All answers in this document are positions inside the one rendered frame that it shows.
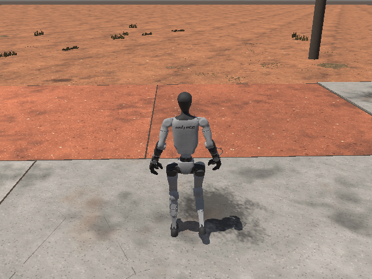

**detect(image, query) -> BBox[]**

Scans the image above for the right robot hand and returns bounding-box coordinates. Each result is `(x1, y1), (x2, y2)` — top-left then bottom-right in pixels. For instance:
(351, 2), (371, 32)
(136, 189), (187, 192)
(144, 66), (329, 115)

(208, 159), (221, 170)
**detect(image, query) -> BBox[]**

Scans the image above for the right robot upper arm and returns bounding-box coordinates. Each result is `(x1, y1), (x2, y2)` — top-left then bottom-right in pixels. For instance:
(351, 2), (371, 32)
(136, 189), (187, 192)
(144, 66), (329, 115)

(197, 117), (214, 149)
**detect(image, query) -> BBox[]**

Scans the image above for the right robot forearm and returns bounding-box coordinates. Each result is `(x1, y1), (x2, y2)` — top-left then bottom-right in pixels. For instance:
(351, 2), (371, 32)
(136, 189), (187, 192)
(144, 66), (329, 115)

(208, 140), (220, 162)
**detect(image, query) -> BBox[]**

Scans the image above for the robot right foot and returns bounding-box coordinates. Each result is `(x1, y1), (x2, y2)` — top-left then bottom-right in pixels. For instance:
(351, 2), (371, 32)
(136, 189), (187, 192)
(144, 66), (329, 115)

(197, 225), (206, 235)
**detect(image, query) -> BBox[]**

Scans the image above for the left robot hand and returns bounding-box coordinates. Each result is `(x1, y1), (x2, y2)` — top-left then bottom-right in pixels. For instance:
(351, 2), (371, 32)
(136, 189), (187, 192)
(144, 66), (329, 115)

(149, 162), (163, 175)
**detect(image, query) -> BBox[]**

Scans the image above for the humanoid robot torso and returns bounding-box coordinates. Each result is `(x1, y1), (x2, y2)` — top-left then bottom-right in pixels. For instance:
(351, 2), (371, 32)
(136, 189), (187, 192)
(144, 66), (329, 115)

(172, 115), (199, 174)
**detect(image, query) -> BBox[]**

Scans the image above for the left robot upper arm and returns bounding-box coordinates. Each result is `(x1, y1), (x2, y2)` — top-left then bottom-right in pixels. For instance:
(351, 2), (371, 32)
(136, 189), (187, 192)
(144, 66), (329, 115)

(157, 117), (173, 150)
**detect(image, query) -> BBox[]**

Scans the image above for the left robot forearm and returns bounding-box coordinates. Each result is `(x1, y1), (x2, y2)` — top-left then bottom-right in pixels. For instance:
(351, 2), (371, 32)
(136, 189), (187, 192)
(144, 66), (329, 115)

(151, 141), (163, 164)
